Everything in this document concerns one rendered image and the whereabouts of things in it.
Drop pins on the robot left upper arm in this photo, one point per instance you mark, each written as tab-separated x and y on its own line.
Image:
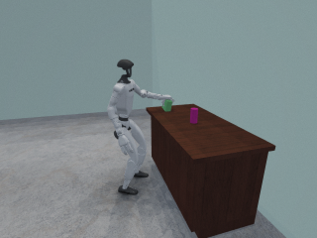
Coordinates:
142	92

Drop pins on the table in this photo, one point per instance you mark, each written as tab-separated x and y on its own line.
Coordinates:
213	169

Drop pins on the right robot thigh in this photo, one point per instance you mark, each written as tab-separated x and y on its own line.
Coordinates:
133	156

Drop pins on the sponge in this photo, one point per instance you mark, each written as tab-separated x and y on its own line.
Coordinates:
167	105

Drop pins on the robot left forearm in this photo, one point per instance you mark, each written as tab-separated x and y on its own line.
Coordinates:
154	96

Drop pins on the right robot hand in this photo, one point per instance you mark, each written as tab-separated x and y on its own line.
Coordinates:
122	141

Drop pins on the robot right shin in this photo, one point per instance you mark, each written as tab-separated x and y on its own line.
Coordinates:
129	173

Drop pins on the left robot hand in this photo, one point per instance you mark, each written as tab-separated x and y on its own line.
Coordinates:
166	97

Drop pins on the robot right upper arm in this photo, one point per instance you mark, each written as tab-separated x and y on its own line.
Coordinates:
117	91

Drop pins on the robot right forearm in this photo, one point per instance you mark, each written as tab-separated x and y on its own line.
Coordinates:
115	120

